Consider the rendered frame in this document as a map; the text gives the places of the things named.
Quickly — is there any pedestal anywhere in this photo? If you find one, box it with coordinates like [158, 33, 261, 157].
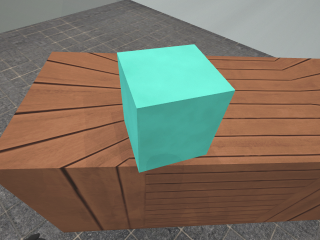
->
[0, 51, 320, 233]

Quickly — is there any carton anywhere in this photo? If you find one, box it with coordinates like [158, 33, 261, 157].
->
[117, 44, 235, 173]

